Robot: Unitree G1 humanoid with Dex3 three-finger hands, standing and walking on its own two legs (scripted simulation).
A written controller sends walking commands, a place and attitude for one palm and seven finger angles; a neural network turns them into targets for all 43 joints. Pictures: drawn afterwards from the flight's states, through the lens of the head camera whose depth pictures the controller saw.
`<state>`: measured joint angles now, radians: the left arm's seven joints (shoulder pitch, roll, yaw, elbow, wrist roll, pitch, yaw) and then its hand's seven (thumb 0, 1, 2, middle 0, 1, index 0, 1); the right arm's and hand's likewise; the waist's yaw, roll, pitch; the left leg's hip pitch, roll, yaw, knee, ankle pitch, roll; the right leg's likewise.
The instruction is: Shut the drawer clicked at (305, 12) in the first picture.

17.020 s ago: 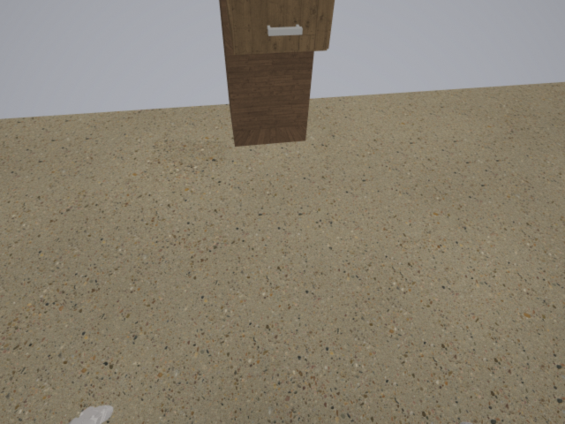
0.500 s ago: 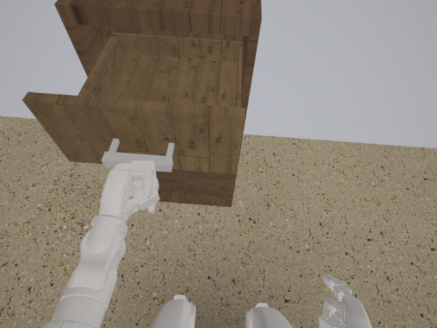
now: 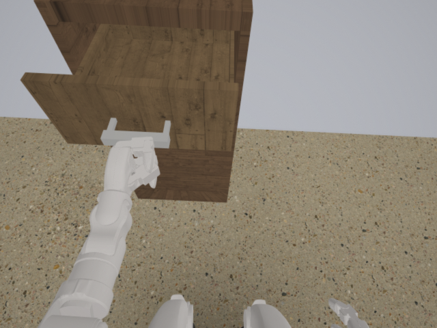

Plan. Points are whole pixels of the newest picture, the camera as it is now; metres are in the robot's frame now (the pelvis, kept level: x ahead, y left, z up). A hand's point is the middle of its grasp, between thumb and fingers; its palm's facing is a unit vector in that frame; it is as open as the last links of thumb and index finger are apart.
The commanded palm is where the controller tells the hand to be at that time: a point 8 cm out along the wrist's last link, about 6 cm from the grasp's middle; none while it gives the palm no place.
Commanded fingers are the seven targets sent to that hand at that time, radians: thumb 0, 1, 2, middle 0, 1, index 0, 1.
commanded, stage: push the drawer shut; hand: left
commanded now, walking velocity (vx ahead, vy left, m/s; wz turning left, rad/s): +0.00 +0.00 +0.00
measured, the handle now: (138, 131) +0.47 +0.16 +0.06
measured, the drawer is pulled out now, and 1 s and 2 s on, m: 0.17 0.05 0.00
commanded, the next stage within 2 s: pull the fist back off the drawer in 1.62 s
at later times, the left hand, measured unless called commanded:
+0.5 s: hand (160, 139) +0.45 +0.12 +0.05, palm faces -0.03 -1.00 -0.05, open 3.0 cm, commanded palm +0.45 +0.16 +0.06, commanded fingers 0.00 0.90 0.90 -1.40 -1.60 -1.40 -1.60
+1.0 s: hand (163, 114) +0.52 +0.12 +0.05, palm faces -0.04 -1.00 -0.04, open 3.1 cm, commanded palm +0.51 +0.16 +0.06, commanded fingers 0.00 0.90 0.90 -1.40 -1.60 -1.40 -1.60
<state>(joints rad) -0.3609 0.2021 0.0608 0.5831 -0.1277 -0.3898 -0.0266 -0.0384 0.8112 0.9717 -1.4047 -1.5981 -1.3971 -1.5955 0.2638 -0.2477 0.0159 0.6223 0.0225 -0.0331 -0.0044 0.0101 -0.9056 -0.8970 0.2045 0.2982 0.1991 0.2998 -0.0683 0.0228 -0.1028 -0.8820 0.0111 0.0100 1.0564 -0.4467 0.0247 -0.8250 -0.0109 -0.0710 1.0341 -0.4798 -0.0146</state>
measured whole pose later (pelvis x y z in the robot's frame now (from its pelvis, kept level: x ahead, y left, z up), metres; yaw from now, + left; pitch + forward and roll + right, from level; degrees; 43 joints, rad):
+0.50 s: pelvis +0.00 -0.01 +0.00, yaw +0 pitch +18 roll -1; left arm -0.68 0.29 0.19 0.97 -0.12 -0.46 -0.08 -0.01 0.80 0.97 -1.40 -1.60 -1.40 -1.60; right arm 0.31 -0.26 0.02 0.66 0.01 -0.01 -0.01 0.01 -0.91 -0.90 0.20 0.30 0.20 0.30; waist -0.11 0.02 -0.10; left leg -0.94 0.03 0.00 1.07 -0.44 0.01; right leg -0.89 0.01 -0.08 1.05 -0.47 -0.03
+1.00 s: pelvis +0.00 +0.00 -0.01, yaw -2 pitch +22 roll -3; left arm -0.93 0.40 0.30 1.19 -0.05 -0.45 -0.09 0.02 0.76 0.94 -1.40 -1.60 -1.40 -1.60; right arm 0.38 -0.26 0.03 0.66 -0.02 0.01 0.01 0.01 -0.91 -0.90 0.20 0.30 0.20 0.30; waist -0.19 0.03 -0.11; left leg -1.06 0.04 0.00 1.12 -0.45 0.02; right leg -0.99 0.02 -0.08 1.07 -0.47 -0.02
